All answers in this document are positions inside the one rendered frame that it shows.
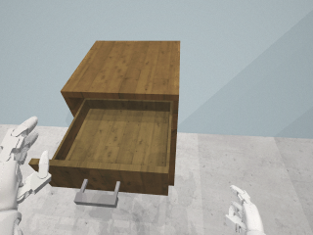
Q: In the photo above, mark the cabinet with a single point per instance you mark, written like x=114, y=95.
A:
x=129, y=70

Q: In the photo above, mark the handle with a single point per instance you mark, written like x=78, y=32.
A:
x=97, y=200

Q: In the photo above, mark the right robot hand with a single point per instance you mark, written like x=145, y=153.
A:
x=248, y=218

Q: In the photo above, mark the left robot forearm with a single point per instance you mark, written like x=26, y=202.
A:
x=9, y=222

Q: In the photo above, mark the drawer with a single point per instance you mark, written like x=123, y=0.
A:
x=110, y=140

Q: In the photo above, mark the left robot hand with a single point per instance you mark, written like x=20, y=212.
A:
x=14, y=152

